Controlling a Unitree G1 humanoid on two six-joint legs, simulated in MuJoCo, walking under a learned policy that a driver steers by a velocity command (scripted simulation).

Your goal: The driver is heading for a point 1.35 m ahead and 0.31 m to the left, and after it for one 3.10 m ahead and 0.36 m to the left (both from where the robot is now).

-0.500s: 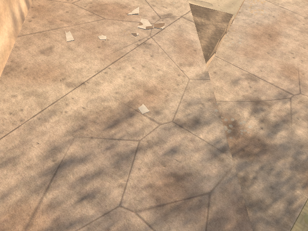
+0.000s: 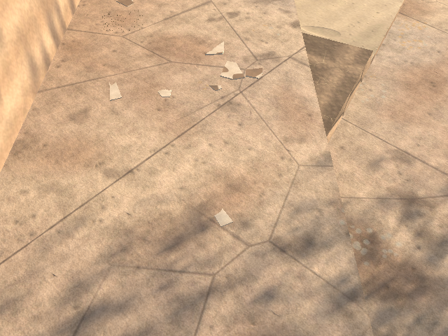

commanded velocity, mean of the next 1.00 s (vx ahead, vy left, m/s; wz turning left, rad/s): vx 0.37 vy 0.00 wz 0.00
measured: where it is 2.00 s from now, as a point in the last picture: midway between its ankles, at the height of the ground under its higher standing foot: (229, 335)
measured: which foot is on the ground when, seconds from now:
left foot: up 0.00-0.26, down 0.28-0.80, up 0.82-1.00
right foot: down 0.00-0.30, up 0.32-0.76, down 0.78-1.00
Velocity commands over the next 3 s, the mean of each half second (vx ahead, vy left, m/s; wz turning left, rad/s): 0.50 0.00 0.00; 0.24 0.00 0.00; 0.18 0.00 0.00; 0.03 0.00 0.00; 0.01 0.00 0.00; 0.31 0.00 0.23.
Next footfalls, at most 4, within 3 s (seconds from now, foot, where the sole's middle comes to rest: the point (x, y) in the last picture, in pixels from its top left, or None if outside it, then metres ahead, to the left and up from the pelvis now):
0.28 left None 0.33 0.11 -0.78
0.78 right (257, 322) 0.56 -0.04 -0.78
1.26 left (195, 328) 0.54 0.15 -0.78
1.52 right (263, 315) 0.58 -0.06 -0.78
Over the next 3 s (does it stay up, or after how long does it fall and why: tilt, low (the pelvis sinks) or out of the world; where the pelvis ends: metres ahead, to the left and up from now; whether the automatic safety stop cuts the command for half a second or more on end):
stays up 0.66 0.01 0.00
